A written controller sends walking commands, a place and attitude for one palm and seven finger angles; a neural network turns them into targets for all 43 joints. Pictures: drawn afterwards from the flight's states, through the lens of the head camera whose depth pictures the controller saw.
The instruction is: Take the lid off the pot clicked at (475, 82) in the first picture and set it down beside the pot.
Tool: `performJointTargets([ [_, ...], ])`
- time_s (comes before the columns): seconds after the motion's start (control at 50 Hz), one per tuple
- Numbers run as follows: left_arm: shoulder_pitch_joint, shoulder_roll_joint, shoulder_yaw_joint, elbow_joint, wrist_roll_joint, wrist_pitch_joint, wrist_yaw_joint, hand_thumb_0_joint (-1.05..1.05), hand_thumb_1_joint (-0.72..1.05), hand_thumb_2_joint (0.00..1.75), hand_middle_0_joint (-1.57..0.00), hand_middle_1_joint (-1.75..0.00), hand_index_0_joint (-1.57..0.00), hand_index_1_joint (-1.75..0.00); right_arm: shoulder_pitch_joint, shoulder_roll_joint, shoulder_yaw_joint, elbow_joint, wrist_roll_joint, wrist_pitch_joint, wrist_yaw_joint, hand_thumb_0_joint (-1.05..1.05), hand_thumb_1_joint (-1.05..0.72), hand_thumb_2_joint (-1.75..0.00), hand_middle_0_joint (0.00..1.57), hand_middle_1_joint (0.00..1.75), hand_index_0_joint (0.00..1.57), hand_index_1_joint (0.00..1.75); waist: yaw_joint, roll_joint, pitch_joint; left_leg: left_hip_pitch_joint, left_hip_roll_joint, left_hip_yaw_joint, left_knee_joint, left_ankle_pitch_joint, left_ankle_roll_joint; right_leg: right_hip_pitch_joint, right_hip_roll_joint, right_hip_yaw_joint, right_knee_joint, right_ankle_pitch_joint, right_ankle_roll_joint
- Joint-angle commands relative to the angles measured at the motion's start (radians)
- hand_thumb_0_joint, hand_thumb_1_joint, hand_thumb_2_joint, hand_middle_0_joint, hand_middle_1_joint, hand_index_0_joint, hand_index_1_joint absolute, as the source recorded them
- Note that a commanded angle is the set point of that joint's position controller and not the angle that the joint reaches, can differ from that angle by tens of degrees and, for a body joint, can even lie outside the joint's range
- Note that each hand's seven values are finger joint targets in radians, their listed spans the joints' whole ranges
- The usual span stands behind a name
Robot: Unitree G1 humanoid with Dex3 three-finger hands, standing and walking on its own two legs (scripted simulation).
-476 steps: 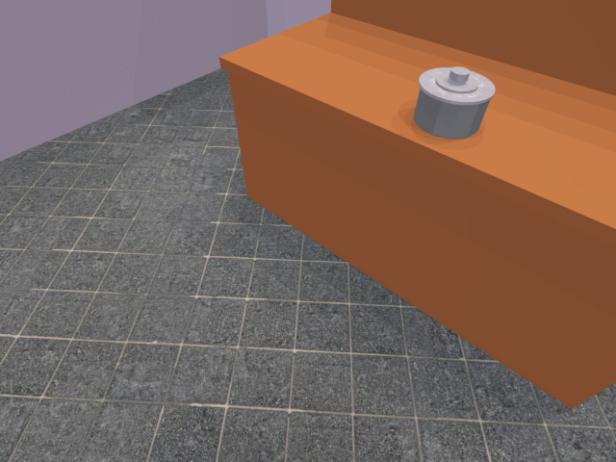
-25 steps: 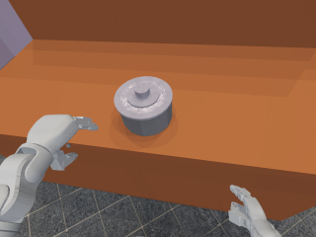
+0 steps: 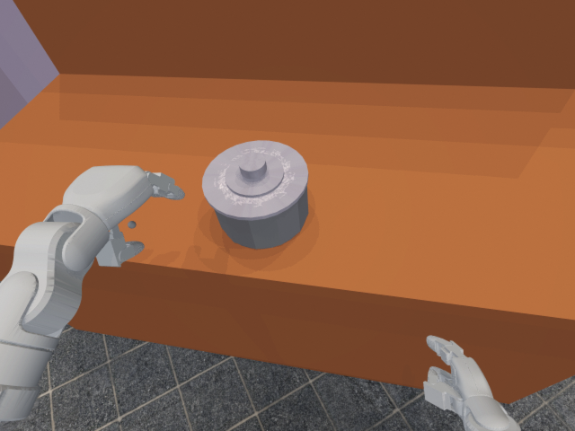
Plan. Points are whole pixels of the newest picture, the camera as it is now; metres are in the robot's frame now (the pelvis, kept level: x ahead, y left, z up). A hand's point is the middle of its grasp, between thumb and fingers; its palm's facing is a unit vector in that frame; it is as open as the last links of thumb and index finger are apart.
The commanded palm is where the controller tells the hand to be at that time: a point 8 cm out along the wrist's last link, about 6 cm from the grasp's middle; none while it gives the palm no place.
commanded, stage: move the open hand above the knob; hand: left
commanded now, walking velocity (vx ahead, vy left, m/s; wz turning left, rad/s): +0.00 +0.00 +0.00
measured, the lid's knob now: (252, 165) +0.51 +0.13 +0.05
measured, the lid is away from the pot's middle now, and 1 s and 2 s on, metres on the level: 0.00 0.00 0.00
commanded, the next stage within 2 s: none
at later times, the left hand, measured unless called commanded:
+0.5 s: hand (184, 202) +0.38 +0.20 +0.11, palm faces -0.32 +0.00 -0.95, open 10.1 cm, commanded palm +0.38 +0.19 +0.19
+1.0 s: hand (214, 171) +0.44 +0.17 +0.11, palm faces -0.30 -0.02 -0.95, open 10.1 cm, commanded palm +0.44 +0.17 +0.19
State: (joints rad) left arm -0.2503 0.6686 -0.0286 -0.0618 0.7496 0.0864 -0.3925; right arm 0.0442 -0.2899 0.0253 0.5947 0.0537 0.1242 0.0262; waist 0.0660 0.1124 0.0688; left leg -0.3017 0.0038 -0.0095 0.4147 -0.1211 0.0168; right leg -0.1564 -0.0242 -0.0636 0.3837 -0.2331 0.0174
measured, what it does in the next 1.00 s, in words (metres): stands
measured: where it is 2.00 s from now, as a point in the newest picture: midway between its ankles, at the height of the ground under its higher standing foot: outside the picture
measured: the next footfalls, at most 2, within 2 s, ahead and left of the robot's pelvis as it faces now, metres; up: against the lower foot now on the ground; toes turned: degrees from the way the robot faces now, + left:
none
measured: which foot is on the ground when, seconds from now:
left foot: down 0.00-1.00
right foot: down 0.00-1.00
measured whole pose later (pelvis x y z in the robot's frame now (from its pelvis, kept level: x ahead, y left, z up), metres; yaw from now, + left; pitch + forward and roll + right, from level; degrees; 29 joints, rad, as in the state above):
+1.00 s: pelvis +0.03 +0.00 +0.00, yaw -1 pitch +5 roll +0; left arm -0.61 0.54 -0.23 0.27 0.84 0.19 -0.40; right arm 0.13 -0.30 0.00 0.60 0.07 0.15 0.06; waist 0.00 0.10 0.03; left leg -0.35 0.00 0.02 0.45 -0.18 0.02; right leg -0.21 -0.03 -0.03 0.42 -0.29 0.02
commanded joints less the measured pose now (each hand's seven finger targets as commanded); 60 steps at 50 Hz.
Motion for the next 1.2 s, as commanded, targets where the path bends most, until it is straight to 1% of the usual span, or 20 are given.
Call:
performJointTargets([
  [0.0,-0.221,0.1,0.031,-0.094,0.018,0.044,-0.022,0.0,-0.27,1.36,-0.82,-0.08,-0.82,-0.08,-0.127,-0.118,-0.053,-0.159,0.012,-0.027,0.014,0.0,-0.9,-0.9,0.2,0.3,0.2,0.3,-0.03,-0.103,-0.279,0.244,-0.048,0.017,-0.021,0.096,0.034,-0.063,0.061,0.0,-0.059,0.169,-0.028],
  [0.02,-0.287,0.09,-0.006,-0.173,0.024,0.04,-0.023,0.0,-0.27,1.36,-0.82,-0.08,-0.82,-0.08,-0.145,-0.108,-0.054,-0.183,0.014,-0.029,0.012,0.0,-0.9,-0.9,0.2,0.3,0.2,0.3,-0.038,-0.066,-0.29,0.252,-0.045,0.014,-0.019,0.086,0.035,-0.046,0.058,0.004,-0.047,0.152,-0.029],
  [0.1,-0.511,0.381,0.224,-0.197,0.087,-0.012,0.01,0.0,-0.27,1.36,-0.82,-0.08,-0.82,-0.08,-0.124,-0.109,-0.038,-0.152,-0.012,-0.057,-0.02,0.0,-0.9,-0.9,0.2,0.3,0.2,0.3,-0.017,-0.033,-0.42,0.323,-0.054,-0.006,0.002,0.172,0.046,-0.002,0.061,0.016,-0.038,0.209,-0.043],
  [0.14,-0.505,0.383,0.254,-0.026,0.076,-0.017,0.021,0.0,-0.27,1.36,-0.82,-0.08,-0.82,-0.08,-0.092,-0.111,-0.034,-0.129,-0.01,-0.037,-0.027,0.0,-0.9,-0.9,0.2,0.3,0.2,0.3,-0.015,-0.078,-0.365,0.275,-0.046,0.002,-0.013,0.141,0.045,-0.015,0.056,0.011,-0.046,0.185,-0.04],
  [0.28,-0.288,-0.008,-0.058,-0.07,0.014,0.032,-0.003,0.0,-0.27,1.36,-0.82,-0.08,-0.82,-0.08,-0.099,-0.097,-0.061,-0.182,0.013,-0.037,0.031,0.0,-0.9,-0.9,0.2,0.3,0.2,0.3,-0.035,-0.053,-0.372,0.29,-0.042,0.033,0.02,0.221,0.043,-0.015,0.052,0.008,-0.013,0.295,-0.038],
  [0.36,-0.535,0.277,0.132,-0.014,0.093,0.049,0.005,0.0,-0.27,1.36,-0.82,-0.08,-0.82,-0.08,-0.103,-0.135,-0.051,-0.151,0.009,-0.017,0.01,0.0,-0.9,-0.9,0.2,0.3,0.2,0.3,-0.045,-0.137,-0.31,0.231,-0.05,0.019,0.008,0.119,0.046,-0.041,0.06,0.019,-0.035,0.233,-0.035],
  [0.4,-0.687,0.334,0.162,-0.02,0.105,0.031,0.02,0.0,-0.27,1.36,-0.82,-0.08,-0.82,-0.08,-0.078,-0.126,-0.048,-0.137,0.007,-0.021,-0.007,0.0,-0.9,-0.9,0.2,0.3,0.2,0.3,-0.045,-0.098,-0.381,0.263,-0.048,0.017,0.004,0.138,0.051,-0.015,0.055,0.022,-0.028,0.231,-0.034],
  [0.46,-0.711,0.275,0.129,-0.087,0.069,-0.001,0.039,0.0,-0.27,1.36,-0.82,-0.08,-0.82,-0.08,-0.073,-0.11,-0.049,-0.149,0.002,-0.049,-0.008,0.0,-0.9,-0.9,0.2,0.3,0.2,0.3,-0.04,0.006,-0.479,0.342,-0.041,0.005,0.016,0.229,0.053,0.001,0.056,0.025,-0.015,0.28,-0.049],
  [0.48,-0.633,0.17,0.056,-0.054,0.048,0.001,0.041,0.0,-0.27,1.36,-0.82,-0.08,-0.82,-0.08,-0.059,-0.091,-0.054,-0.151,0.002,-0.054,-0.006,0.0,-0.9,-0.9,0.2,0.3,0.2,0.3,-0.044,0.0,-0.477,0.349,-0.038,0.01,0.027,0.274,0.054,0.007,0.054,0.023,-0.002,0.321,-0.044],
  [0.56,-0.439,0.03,-0.029,0.226,0.052,0.055,0.018,0.0,-0.27,1.36,-0.82,-0.08,-0.82,-0.08,-0.033,-0.12,-0.057,-0.126,0.026,-0.028,0.025,0.0,-0.9,-0.9,0.2,0.3,0.2,0.3,-0.055,-0.142,-0.314,0.236,-0.04,0.028,0.019,0.202,0.04,-0.075,0.059,-0.001,-0.017,0.299,-0.04],
  [0.62,-0.6,0.061,-0.063,0.146,0.079,0.082,0.015,0.0,-0.27,1.36,-0.82,-0.08,-0.82,-0.08,-0.054,-0.125,-0.058,-0.143,0.031,-0.007,0.024,0.0,-0.9,-0.9,0.2,0.3,0.2,0.3,-0.064,-0.118,-0.333,0.218,-0.046,0.04,0.015,0.137,0.04,-0.051,0.052,0.006,-0.005,0.261,-0.033],
  [0.7,-0.884,0.258,0.065,-0.083,0.118,0.049,0.042,0.0,-0.27,1.36,-0.82,-0.08,-0.82,-0.08,-0.048,-0.118,-0.057,-0.149,0.002,-0.044,0.004,0.0,-0.9,-0.9,0.2,0.3,0.2,0.3,-0.064,0.004,-0.576,0.385,-0.045,-0.001,0.048,0.33,0.051,0.007,0.064,0.026,0.017,0.382,-0.048],
  [0.72,-0.835,0.17,0.004,-0.004,0.094,0.051,0.041,0.0,-0.27,1.36,-0.82,-0.08,-0.82,-0.08,-0.039,-0.104,-0.056,-0.142,0.006,-0.044,-0.002,0.0,-0.9,-0.9,0.2,0.3,0.2,0.3,-0.077,-0.025,-0.51,0.361,-0.037,-0.002,0.05,0.325,0.053,-0.014,0.063,0.019,0.018,0.375,-0.042],
  [0.76,-0.741,0.225,0.091,0.211,0.092,0.058,0.044,0.0,-0.27,1.36,-0.82,-0.08,-0.82,-0.08,0.018,-0.131,-0.055,-0.103,0.012,-0.037,-0.001,0.0,-0.9,-0.9,0.2,0.3,0.2,0.3,-0.068,-0.12,-0.435,0.296,-0.036,0.008,0.035,0.293,0.053,-0.028,0.066,0.01,-0.005,0.374,-0.043],
  [0.82,-0.636,0.063,-0.029,0.361,0.068,0.075,0.045,0.0,-0.27,1.36,-0.82,-0.08,-0.82,-0.08,0.013,-0.119,-0.049,-0.102,0.03,-0.019,0.013,0.0,-0.9,-0.9,0.2,0.3,0.2,0.3,-0.064,-0.143,-0.344,0.206,-0.038,0.038,0.02,0.206,0.041,-0.053,0.051,0.0,0.011,0.327,-0.034],
  [0.88,-0.744,0.0,-0.111,0.177,0.088,0.093,0.034,0.0,-0.27,1.36,-0.82,-0.08,-0.82,-0.08,-0.021,-0.118,-0.062,-0.134,0.027,-0.013,0.033,0.0,-0.9,-0.9,0.2,0.3,0.2,0.3,-0.068,-0.06,-0.452,0.276,-0.043,0.034,0.048,0.269,0.044,-0.035,0.05,0.007,0.028,0.371,-0.042],
  [0.94,-0.897,0.08,-0.074,0.001,0.116,0.089,0.037,0.0,-0.27,1.36,-0.82,-0.08,-0.82,-0.08,-0.026,-0.116,-0.067,-0.154,0.013,-0.026,0.031,0.0,-0.9,-0.9,0.2,0.3,0.2,0.3,-0.081,-0.002,-0.578,0.395,-0.043,-0.005,0.078,0.406,0.049,-0.051,0.065,0.014,0.036,0.415,-0.045],
  [1.04,-0.864,0.154,0.015,0.405,0.108,0.101,0.053,0.0,-0.27,1.36,-0.82,-0.08,-0.82,-0.08,0.058,-0.134,-0.052,-0.072,0.028,-0.013,0.004,0.0,-0.9,-0.9,0.2,0.3,0.2,0.3,-0.087,-0.194,-0.387,0.216,-0.041,0.028,0.032,0.199,0.047,-0.061,0.063,0.003,0.012,0.345,-0.032],
  [1.12,-0.913,-0.005,-0.115,0.19,0.102,0.095,0.068,0.0,-0.27,1.36,-0.82,-0.08,-0.82,-0.08,0.009,-0.105,-0.062,-0.118,0.018,-0.027,0.027,0.0,-0.9,-0.9,0.2,0.3,0.2,0.3,-0.078,-0.001,-0.549,0.345,-0.037,0.01,0.068,0.381,0.045,-0.05,0.053,0.011,0.049,0.406,-0.046],
  [1.18,-0.882,-0.026,-0.127,0.319,0.108,0.121,0.063,0.0,-0.27,1.36,-0.82,-0.08,-0.82,-0.08,0.042,-0.117,-0.071,-0.093,0.024,-0.016,0.032,0.0,-0.9,-0.9,0.2,0.3,0.2,0.3,-0.103,-0.101,-0.464,0.302,-0.03,0.018,0.073,0.314,0.047,-0.092,0.065,0.0,0.033,0.382,-0.04],
])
